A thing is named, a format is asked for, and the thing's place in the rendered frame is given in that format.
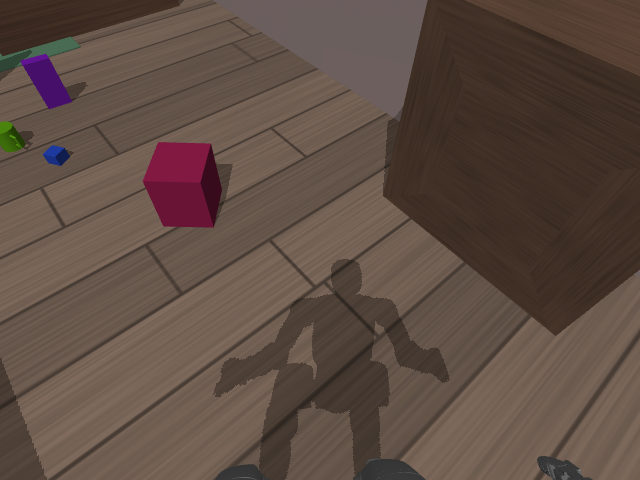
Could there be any right robot hand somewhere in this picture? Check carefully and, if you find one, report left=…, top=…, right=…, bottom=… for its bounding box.
left=537, top=456, right=592, bottom=480

